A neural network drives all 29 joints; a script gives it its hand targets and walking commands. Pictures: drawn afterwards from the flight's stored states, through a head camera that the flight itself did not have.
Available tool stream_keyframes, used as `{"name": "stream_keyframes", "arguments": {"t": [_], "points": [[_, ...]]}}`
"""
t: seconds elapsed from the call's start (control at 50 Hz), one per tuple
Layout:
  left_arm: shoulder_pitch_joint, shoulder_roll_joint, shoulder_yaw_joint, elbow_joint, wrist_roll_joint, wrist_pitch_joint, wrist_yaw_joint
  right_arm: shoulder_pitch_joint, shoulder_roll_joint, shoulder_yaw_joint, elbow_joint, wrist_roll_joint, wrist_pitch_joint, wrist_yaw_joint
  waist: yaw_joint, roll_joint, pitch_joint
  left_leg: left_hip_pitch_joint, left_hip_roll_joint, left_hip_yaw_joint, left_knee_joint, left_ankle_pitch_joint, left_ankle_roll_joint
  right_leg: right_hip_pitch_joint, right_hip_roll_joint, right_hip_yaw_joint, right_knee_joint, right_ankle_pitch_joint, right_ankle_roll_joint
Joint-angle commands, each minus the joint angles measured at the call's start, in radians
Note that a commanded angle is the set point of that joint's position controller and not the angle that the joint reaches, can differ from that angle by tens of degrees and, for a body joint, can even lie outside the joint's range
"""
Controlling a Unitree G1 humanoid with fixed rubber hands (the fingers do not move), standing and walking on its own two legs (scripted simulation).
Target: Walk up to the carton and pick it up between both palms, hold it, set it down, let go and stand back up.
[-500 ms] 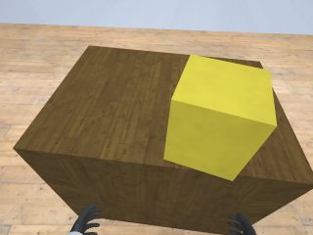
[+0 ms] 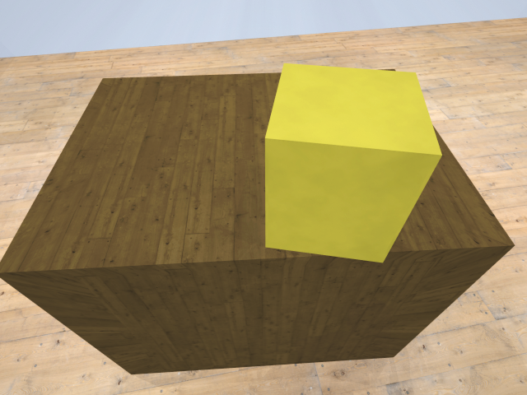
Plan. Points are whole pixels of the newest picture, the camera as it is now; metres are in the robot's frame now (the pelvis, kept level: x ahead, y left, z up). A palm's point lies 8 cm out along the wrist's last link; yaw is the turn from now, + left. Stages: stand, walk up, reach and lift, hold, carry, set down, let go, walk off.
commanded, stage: stand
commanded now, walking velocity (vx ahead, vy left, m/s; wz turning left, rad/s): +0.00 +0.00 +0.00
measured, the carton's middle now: (335, 166) +0.45 -0.10 +0.11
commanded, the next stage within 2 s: none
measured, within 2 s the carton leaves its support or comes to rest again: neither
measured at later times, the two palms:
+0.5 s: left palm out of the picture -0.04 +0.23 -0.14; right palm out of the picture -0.08 -0.19 -0.14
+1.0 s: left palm out of the picture -0.07 +0.23 -0.14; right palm out of the picture -0.07 -0.15 -0.14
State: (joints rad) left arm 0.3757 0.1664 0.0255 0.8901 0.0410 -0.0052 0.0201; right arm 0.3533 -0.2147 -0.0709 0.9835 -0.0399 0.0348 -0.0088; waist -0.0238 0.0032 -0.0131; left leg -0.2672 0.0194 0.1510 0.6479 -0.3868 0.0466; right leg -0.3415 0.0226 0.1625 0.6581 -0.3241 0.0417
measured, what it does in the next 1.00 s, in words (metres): shifts its weight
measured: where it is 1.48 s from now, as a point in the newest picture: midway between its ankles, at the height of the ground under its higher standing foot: outside the picture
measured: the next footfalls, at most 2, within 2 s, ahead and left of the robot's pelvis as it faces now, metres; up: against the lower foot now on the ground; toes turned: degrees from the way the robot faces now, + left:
none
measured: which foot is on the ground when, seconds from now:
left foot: down 0.00-1.00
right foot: down 0.00-1.00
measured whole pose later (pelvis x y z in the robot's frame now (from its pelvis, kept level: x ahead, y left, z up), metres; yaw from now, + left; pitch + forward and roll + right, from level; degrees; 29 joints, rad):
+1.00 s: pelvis -0.03 +0.05 +0.01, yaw -3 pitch -2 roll +0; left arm 0.36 0.04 -0.02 1.16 0.03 0.01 0.04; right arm 0.33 -0.11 -0.03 1.12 -0.02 0.01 -0.03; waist -0.01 0.03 0.01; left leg -0.20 -0.04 0.22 0.50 -0.28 0.13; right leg -0.22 -0.05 0.10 0.51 -0.26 0.08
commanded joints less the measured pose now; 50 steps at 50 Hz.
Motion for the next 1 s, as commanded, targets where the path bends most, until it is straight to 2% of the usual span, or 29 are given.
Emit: {"name": "stream_keyframes", "arguments": {"t": [0.0,0.04,0.08,0.1,0.12,0.14,0.16,0.18,0.2,0.22,0.24,0.3,0.38,0.42,0.46,0.5,0.54,0.56,0.62,0.64,0.72,0.74,0.78,0.8,0.82,0.84,0.88,0.9,0.98], "points": [[0.064,0.092,0.038,-0.037,-0.010,-0.002,0.018,0.021,-0.139,-0.014,-0.043,-0.008,-0.046,-0.018,0.020,0.083,0.031,-0.045,0.359,-0.356,-0.312,0.495,0.219,-0.016,-0.010,-0.096,0.223,-0.187,-0.045],[0.047,0.057,0.031,-0.034,-0.003,0.004,0.016,-0.020,-0.123,-0.003,-0.043,-0.009,-0.049,-0.018,0.031,0.117,0.090,-0.133,0.340,-0.318,-0.329,0.463,0.219,0.004,-0.036,-0.116,0.241,-0.183,-0.062],[0.069,0.021,0.018,-0.008,-0.003,0.004,0.014,-0.058,-0.102,0.007,-0.033,-0.015,-0.046,-0.016,0.063,0.159,0.116,-0.165,0.276,-0.249,-0.289,0.455,0.160,0.071,-0.057,-0.133,0.084,-0.080,-0.075],[0.092,0.009,0.012,0.011,-0.003,-0.003,0.015,-0.065,-0.096,0.009,-0.020,-0.014,-0.043,-0.016,0.082,0.149,0.113,-0.167,0.233,-0.206,-0.242,0.445,0.115,0.134,-0.066,-0.124,-0.073,0.062,-0.080],[0.089,0.029,0.013,0.025,0.000,-0.013,0.016,-0.034,-0.081,0.011,-0.001,-0.012,-0.040,-0.016,0.072,0.098,0.107,-0.153,0.172,-0.164,-0.173,0.371,0.060,0.175,-0.085,-0.057,-0.210,0.238,-0.086],[0.083,0.125,0.032,0.034,0.011,-0.025,0.020,0.034,-0.042,0.015,0.006,-0.005,-0.037,-0.015,0.020,-0.068,0.091,-0.159,0.077,-0.089,-0.040,0.215,0.008,0.186,-0.196,0.125,-0.283,0.446,-0.111],[0.063,0.161,0.034,0.053,-0.002,-0.027,0.019,0.113,-0.003,0.020,0.037,0.021,-0.019,-0.016,-0.013,-0.217,0.112,-0.019,0.012,-0.067,-0.050,0.020,-0.021,0.002,-0.275,0.189,-0.284,0.514,-0.202],[0.008,0.127,0.025,0.067,0.001,-0.024,0.012,0.125,-0.004,0.026,0.049,0.026,-0.012,-0.023,-0.028,-0.251,0.146,0.111,0.033,-0.110,-0.114,0.055,-0.012,-0.135,-0.238,0.197,-0.309,0.344,-0.190],[-0.039,0.079,0.013,0.068,-0.001,-0.022,0.009,0.102,-0.040,0.018,0.053,0.020,-0.017,-0.022,-0.030,-0.180,0.167,0.139,0.050,-0.120,-0.160,0.111,-0.006,-0.140,-0.172,0.105,-0.313,0.273,-0.132],[-0.051,0.058,0.008,0.072,-0.003,-0.017,0.015,0.086,-0.064,0.009,0.063,0.011,-0.025,-0.017,-0.017,-0.111,0.158,0.098,0.066,-0.117,-0.180,0.154,0.000,-0.070,-0.127,0.027,-0.292,0.245,-0.095],[-0.033,0.050,0.010,0.085,-0.010,-0.014,0.023,0.077,-0.075,0.004,0.068,0.004,-0.029,-0.014,-0.008,-0.088,0.149,0.084,0.080,-0.127,-0.207,0.179,0.010,-0.039,-0.108,0.000,-0.265,0.229,-0.077],[-0.010,0.026,0.010,0.122,-0.022,-0.005,0.018,0.077,-0.030,0.021,0.081,-0.004,-0.039,-0.020,0.005,-0.057,0.119,0.062,0.147,-0.178,-0.301,0.128,0.031,0.031,-0.067,-0.050,-0.232,0.163,-0.064],[0.019,0.016,-0.003,0.154,-0.007,0.005,0.013,0.043,-0.057,0.021,0.086,0.004,-0.037,-0.015,0.012,-0.028,0.154,0.004,0.141,-0.220,-0.380,-0.044,0.030,0.039,-0.057,-0.042,-0.232,0.078,-0.068],[0.038,0.018,-0.008,0.150,-0.001,0.003,0.013,0.045,-0.029,0.030,0.100,0.006,-0.034,-0.016,0.019,0.056,0.138,-0.037,0.142,-0.223,-0.398,-0.103,0.036,0.063,-0.063,-0.041,-0.234,0.075,-0.073],[0.052,0.009,-0.014,0.184,-0.002,0.010,0.009,0.033,-0.013,0.033,0.099,0.014,-0.033,-0.016,0.018,0.008,0.167,-0.044,0.148,-0.229,-0.418,-0.142,0.036,0.046,-0.052,-0.056,-0.230,0.085,-0.067],[0.055,0.008,-0.016,0.191,-0.004,0.011,0.009,0.035,-0.014,0.034,0.087,0.013,-0.032,-0.015,0.017,0.003,0.190,-0.026,0.154,-0.234,-0.423,-0.134,0.039,0.003,-0.056,-0.060,-0.225,0.071,-0.065],[0.036,-0.009,-0.027,0.189,-0.004,0.001,0.014,0.062,-0.051,0.020,0.101,0.009,-0.032,-0.018,-0.004,0.029,0.111,-0.003,0.156,-0.235,-0.433,-0.157,0.044,0.055,-0.053,-0.070,-0.210,0.087,-0.059],[0.047,-0.020,-0.025,0.194,-0.007,0.001,0.015,0.049,-0.028,0.025,0.102,0.007,-0.031,-0.020,0.010,0.019,0.132,-0.009,0.171,-0.236,-0.427,-0.141,0.049,0.037,-0.055,-0.074,-0.205,0.091,-0.057],[0.037,-0.016,-0.027,0.210,-0.007,0.007,0.019,0.059,-0.021,0.024,0.104,0.016,-0.024,-0.025,0.001,0.048,0.180,-0.042,0.177,-0.250,-0.472,-0.189,0.047,0.015,-0.050,-0.082,-0.191,0.112,-0.054],[0.059,-0.010,-0.026,0.220,-0.001,0.010,0.020,0.066,-0.002,0.030,0.110,0.016,-0.026,-0.028,0.014,0.020,0.195,-0.063,0.172,-0.239,-0.465,-0.191,0.053,0.023,-0.049,-0.084,-0.194,0.107,-0.057],[0.085,-0.040,-0.036,0.241,-0.010,0.008,0.022,0.070,-0.029,0.022,0.106,0.015,-0.029,-0.026,0.015,0.017,0.178,-0.046,0.182,-0.250,-0.458,-0.160,0.056,0.037,-0.057,-0.094,-0.177,0.117,-0.045],[0.081,-0.038,-0.033,0.251,-0.004,0.009,0.024,0.062,-0.007,0.030,0.100,0.018,-0.031,-0.024,0.013,-0.027,0.174,-0.046,0.179,-0.257,-0.464,-0.151,0.054,0.050,-0.053,-0.085,-0.179,0.118,-0.051],[0.096,-0.061,-0.038,0.254,-0.011,0.023,0.026,0.077,-0.025,0.026,0.103,0.018,-0.026,-0.029,0.018,-0.018,0.243,-0.094,0.173,-0.261,-0.487,-0.179,0.035,0.026,-0.054,-0.084,-0.188,0.114,-0.041],[0.085,-0.070,-0.046,0.256,-0.007,0.019,0.023,0.064,-0.008,0.026,0.103,0.025,-0.021,-0.025,0.016,-0.027,0.212,-0.072,0.157,-0.233,-0.466,-0.168,0.048,0.026,-0.066,-0.072,-0.202,0.091,-0.049],[0.089,-0.066,-0.042,0.255,-0.013,0.017,0.023,0.083,0.002,0.030,0.106,0.020,-0.023,-0.028,0.011,0.011,0.202,-0.037,0.156,-0.253,-0.479,-0.154,0.025,0.028,-0.058,-0.080,-0.192,0.096,-0.044],[0.086,-0.049,-0.038,0.257,-0.011,0.017,0.028,0.083,0.006,0.028,0.113,0.019,-0.021,-0.026,0.007,0.009,0.217,-0.042,0.168,-0.247,-0.478,-0.153,0.030,0.007,-0.064,-0.077,-0.191,0.103,-0.042],[0.098,-0.079,-0.046,0.265,-0.008,0.009,0.027,0.069,-0.007,0.023,0.106,0.019,-0.028,-0.026,0.013,-0.048,0.166,-0.017,0.161,-0.223,-0.433,-0.121,0.055,0.040,-0.067,-0.083,-0.208,0.124,-0.047],[0.077,-0.070,-0.045,0.261,-0.017,0.008,0.025,0.055,0.012,0.026,0.105,0.018,-0.027,-0.028,0.019,-0.077,0.222,-0.018,0.145,-0.213,-0.429,-0.095,0.043,0.002,-0.063,-0.068,-0.222,0.130,-0.050],[0.062,-0.067,-0.037,0.267,-0.019,0.013,0.025,0.083,0.008,0.023,0.111,0.024,-0.034,-0.025,-0.005,-0.021,0.190,-0.013,0.157,-0.248,-0.460,-0.119,0.018,0.011,-0.063,-0.076,-0.202,0.116,-0.038]]}}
